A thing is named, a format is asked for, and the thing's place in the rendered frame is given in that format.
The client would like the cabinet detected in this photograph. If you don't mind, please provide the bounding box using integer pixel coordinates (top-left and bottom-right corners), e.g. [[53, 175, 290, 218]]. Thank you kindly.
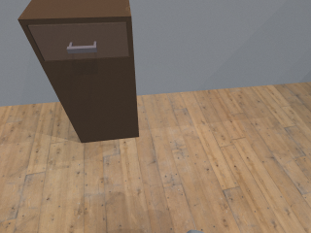
[[17, 0, 139, 144]]

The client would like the drawer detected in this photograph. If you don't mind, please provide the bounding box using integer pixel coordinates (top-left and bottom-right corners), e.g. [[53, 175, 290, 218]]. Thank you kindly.
[[28, 21, 129, 61]]

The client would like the handle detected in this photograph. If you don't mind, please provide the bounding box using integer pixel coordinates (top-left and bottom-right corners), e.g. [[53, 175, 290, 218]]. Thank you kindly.
[[67, 41, 97, 54]]

